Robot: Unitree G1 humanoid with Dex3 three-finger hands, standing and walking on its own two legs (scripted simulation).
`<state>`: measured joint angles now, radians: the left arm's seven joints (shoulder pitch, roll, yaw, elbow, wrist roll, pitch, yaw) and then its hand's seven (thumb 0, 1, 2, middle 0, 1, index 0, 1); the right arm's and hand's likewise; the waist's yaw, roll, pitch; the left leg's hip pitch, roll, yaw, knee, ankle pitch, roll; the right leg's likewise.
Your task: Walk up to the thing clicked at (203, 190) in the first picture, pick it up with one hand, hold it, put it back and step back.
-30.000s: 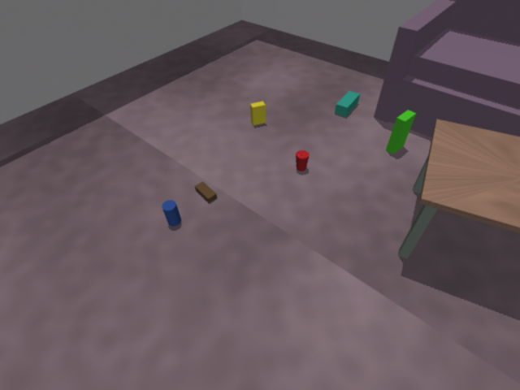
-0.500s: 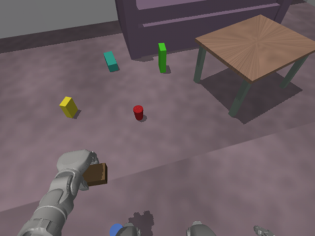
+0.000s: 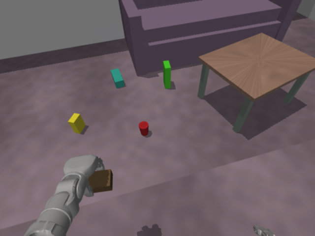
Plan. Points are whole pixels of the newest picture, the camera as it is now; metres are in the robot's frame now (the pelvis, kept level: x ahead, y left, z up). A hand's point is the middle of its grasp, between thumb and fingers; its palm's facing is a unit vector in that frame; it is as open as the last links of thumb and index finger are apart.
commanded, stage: hold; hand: left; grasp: from above
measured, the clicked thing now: (90, 182) +0.32 +0.23 -0.10
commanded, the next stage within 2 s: crouch in 1.66 s
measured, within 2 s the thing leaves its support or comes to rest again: neither
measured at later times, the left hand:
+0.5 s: hand (88, 175) +0.31 +0.21 -0.04, palm faces -0.46 -0.06 -0.89, open 8.2 cm
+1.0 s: hand (88, 178) +0.30 +0.21 -0.02, palm faces -0.45 -0.06 -0.89, open 8.2 cm
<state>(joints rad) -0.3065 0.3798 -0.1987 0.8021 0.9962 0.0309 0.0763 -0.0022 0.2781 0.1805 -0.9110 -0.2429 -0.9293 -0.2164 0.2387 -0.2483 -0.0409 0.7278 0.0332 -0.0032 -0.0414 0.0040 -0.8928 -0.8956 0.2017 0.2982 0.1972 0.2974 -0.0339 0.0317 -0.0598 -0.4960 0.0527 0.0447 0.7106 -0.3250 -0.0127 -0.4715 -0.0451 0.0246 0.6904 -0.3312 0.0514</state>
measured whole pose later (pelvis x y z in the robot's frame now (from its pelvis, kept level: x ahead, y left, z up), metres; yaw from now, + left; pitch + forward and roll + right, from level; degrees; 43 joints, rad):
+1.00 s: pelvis +0.00 -0.01 +0.02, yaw +0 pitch +1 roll +0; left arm -0.25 0.37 -0.22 0.64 1.00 0.04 -0.03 0.00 0.26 0.20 -0.93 -0.25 -0.94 -0.22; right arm 0.20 -0.26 -0.04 0.67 0.05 0.08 -0.04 0.01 -0.90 -0.90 0.20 0.30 0.20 0.30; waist 0.00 0.05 -0.01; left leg -0.28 0.05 0.05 0.50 -0.23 -0.02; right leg -0.28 -0.04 0.03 0.52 -0.26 0.04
